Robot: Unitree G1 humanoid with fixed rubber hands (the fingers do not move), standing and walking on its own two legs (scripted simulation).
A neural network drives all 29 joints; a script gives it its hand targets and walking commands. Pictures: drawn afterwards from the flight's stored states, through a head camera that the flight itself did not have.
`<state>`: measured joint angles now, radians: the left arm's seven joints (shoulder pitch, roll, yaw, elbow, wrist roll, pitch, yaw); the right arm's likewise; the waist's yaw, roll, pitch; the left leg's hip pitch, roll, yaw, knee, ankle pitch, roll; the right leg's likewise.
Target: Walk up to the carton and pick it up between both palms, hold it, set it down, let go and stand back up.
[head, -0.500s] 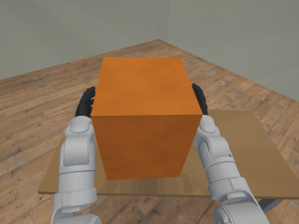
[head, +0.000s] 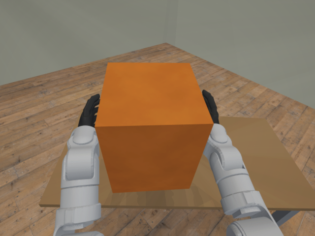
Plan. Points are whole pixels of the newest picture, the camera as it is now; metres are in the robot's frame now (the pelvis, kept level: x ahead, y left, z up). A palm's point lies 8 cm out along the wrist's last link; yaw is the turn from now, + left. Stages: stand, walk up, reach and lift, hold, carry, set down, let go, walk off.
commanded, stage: hold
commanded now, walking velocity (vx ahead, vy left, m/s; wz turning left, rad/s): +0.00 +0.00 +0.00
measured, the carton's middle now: (150, 128) +0.36 +0.01 +0.14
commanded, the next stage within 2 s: none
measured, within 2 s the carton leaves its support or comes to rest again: neither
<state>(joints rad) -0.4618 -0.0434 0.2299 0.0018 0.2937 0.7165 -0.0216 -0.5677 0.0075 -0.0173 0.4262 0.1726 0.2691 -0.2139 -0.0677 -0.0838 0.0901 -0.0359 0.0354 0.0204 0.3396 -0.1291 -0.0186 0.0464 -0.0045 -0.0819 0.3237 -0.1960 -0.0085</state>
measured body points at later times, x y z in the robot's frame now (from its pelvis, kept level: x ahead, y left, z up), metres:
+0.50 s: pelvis +0.00 +0.00 +0.00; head -0.03 +0.03 +0.45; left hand +0.36 +0.16 +0.15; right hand +0.37 -0.14 +0.17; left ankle +0.05 +0.13 -0.75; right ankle +0.00 -0.11 -0.75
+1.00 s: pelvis +0.00 +0.00 +0.00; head -0.03 +0.03 +0.45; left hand +0.36 +0.16 +0.16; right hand +0.37 -0.13 +0.17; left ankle +0.05 +0.13 -0.75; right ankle +0.00 -0.11 -0.75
